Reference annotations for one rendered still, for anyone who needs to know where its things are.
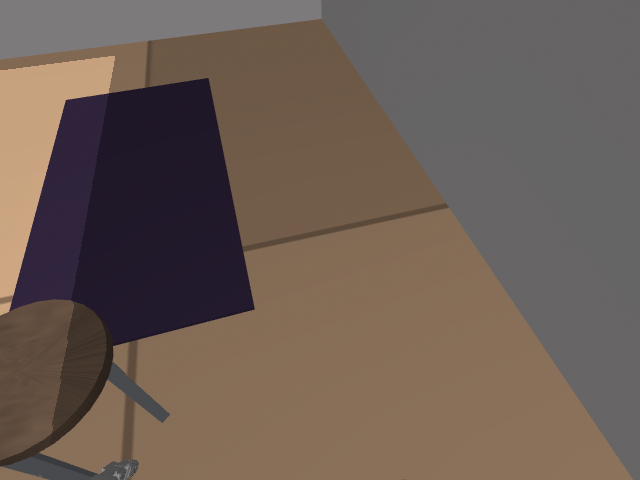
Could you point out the left robot hand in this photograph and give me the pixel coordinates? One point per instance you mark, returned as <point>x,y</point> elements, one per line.
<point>118,471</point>

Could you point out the stool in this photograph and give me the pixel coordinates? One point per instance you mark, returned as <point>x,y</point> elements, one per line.
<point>55,358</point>

